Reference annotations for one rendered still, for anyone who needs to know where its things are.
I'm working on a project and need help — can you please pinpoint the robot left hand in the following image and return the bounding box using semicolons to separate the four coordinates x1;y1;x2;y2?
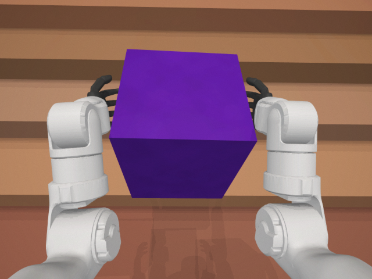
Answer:
87;75;119;127

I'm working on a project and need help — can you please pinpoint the robot right forearm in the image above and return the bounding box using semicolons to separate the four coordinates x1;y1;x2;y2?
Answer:
254;96;328;238

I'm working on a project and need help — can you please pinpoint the robot left forearm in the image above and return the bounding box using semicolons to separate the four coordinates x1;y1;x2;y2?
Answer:
46;96;111;256

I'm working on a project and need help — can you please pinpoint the carton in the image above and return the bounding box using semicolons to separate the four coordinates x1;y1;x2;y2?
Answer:
109;49;257;199

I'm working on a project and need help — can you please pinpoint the robot right upper arm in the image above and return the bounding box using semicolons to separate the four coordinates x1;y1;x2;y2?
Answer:
255;203;372;279

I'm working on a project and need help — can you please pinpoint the robot left upper arm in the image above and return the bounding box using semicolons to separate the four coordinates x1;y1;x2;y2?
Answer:
8;208;121;279

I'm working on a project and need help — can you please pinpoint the robot right hand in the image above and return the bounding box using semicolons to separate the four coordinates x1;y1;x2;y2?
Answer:
246;77;273;128

